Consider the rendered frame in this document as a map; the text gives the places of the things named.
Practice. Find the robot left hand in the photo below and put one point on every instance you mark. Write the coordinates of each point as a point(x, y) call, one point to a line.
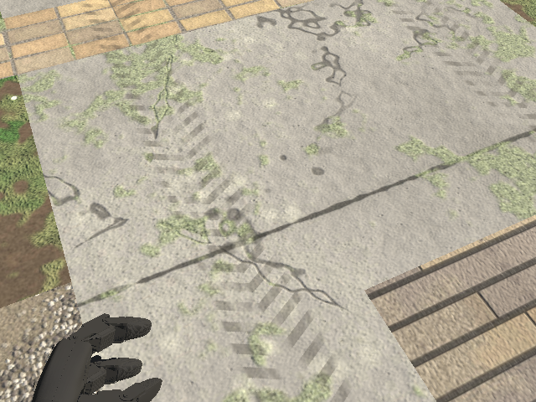
point(72, 375)

